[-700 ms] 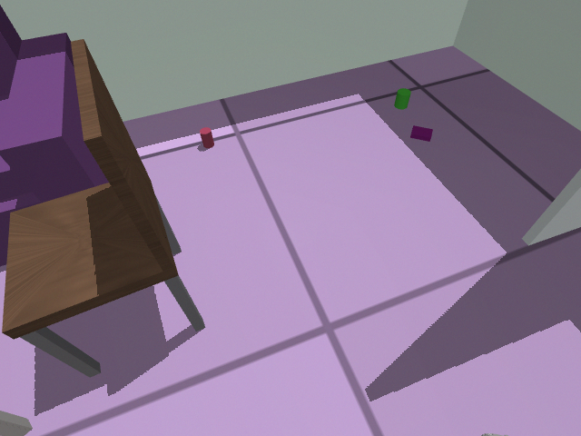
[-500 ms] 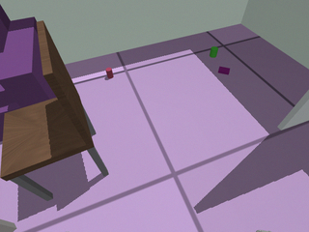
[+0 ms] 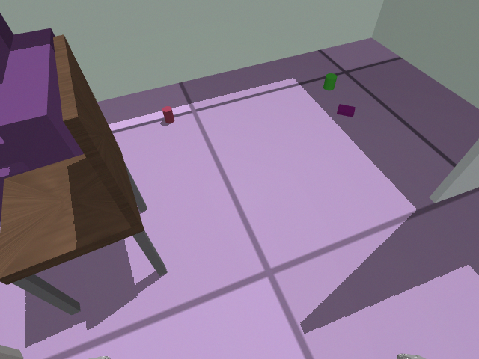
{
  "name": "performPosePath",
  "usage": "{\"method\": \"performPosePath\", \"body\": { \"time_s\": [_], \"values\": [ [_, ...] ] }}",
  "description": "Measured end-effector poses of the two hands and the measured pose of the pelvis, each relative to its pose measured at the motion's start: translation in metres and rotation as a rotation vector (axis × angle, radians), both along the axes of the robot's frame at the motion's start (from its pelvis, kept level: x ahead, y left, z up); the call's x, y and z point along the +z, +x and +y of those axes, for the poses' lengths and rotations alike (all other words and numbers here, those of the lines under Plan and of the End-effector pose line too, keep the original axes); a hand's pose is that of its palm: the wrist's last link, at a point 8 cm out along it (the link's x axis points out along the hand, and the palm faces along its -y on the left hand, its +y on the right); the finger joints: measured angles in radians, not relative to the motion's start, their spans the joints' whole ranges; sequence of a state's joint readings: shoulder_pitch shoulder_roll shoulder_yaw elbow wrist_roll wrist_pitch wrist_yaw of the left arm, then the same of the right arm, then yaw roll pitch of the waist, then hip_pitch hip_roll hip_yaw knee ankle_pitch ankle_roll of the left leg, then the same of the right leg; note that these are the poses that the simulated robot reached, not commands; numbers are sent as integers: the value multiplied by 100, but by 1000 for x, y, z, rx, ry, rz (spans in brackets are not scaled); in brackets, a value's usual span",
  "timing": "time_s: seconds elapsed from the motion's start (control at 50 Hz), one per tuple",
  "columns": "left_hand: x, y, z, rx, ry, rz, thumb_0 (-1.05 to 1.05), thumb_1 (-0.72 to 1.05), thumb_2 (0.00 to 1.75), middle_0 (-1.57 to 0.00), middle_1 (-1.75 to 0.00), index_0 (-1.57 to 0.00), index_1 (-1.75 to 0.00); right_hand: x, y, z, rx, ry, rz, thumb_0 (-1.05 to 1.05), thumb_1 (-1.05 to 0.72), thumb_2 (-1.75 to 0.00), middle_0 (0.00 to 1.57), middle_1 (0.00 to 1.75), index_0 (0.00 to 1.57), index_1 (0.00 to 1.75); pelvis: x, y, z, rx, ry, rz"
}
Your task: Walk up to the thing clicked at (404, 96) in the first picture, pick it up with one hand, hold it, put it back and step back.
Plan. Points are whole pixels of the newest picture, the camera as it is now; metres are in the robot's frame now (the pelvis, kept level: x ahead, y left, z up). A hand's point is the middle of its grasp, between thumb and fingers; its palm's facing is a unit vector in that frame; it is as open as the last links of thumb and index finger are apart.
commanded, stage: stand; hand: left
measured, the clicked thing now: (330, 80) +1.96 -0.64 -0.74
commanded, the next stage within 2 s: walk up in 0.42 s
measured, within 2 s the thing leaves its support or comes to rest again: neither
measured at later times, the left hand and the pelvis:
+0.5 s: hand out of the picture +0.08 +0.26 -0.15, palm faces -0.06 -0.94 -0.33, open 7.4 cm; pelvis +0.00 +0.00 +0.00, yaw -4 degrees
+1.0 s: hand (203, 290) +0.26 +0.10 -0.13, palm faces -0.20 -0.91 -0.36, open 7.4 cm; pelvis +0.17 -0.15 -0.01, yaw -16 degrees
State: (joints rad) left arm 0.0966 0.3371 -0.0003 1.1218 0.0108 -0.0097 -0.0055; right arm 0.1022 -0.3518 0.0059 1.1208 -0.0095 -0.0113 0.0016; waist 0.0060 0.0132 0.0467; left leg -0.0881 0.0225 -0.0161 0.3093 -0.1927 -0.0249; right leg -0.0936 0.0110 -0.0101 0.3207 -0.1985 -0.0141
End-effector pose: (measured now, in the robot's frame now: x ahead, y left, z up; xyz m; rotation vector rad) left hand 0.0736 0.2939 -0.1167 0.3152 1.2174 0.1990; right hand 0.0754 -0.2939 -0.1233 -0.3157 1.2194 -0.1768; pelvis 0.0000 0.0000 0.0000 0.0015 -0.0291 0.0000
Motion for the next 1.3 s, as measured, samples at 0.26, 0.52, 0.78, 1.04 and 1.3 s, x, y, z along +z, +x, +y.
{"method": "performPosePath", "body": {
  "time_s": [0.26, 0.52, 0.78, 1.04, 1.3],
  "values": [
    [-1, -3, 1, 1, -3, 10, 0, 90, 89, -21, -30, -20, -30, 1, -6, -1, -4, -4, 10, 1, -90, -90, 21, 30, 21, 30, 0, -1, 0, -4, 0, 0],
    [2, 7, 8, -60, -10, 31, 0, 90, 89, -21, -30, -20, -30, 6, -13, -17, -53, -7, -94, 1, -90, -90, 21, 30, 21, 30, -4, 4, -3, -74, 16, 20],
    [21, 150, -55, -208, 86, -103, 0, 90, 89, -20, -30, -20, -30, -20, -15, -154, -207, -90, -70, 1, -90, -90, 21, 30, 21, 30, -35, 83, -93, -195, 36, -16],
    [19, 197, -156, -204, 15, 17, 0, 90, 89, -21, -30, -21, -30, 8, 132, -197, -178, 16, -177, 1, -90, -90, 21, 30, 21, 30, -5, 187, -162, -300, 7, -4],
    [-28, 396, -176, -285, 21, 55, 0, 90, 89, -21, -30, -20, -30, 9, 298, -231, -206, -85, -158, 1, -90, -90, 20, 30, 21, 30, -33, 362, -190, -342, 25, 20]
  ]
}}
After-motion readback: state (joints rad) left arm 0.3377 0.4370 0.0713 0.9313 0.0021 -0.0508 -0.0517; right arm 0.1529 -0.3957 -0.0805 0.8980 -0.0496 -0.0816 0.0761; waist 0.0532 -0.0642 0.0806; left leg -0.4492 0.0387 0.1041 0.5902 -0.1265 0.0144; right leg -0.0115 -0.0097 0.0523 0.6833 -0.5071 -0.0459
